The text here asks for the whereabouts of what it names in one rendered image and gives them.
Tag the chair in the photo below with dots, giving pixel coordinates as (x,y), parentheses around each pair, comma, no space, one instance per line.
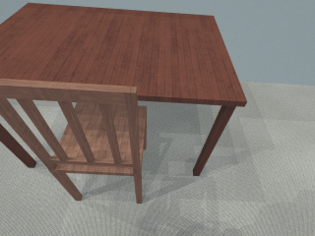
(106,132)

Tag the table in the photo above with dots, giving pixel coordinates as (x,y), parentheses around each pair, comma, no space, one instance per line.
(169,57)

